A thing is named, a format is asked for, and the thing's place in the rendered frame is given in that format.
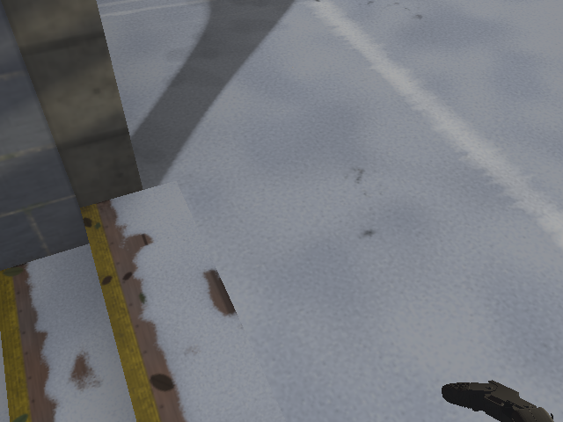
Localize stairs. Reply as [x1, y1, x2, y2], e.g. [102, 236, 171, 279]
[0, 244, 136, 422]

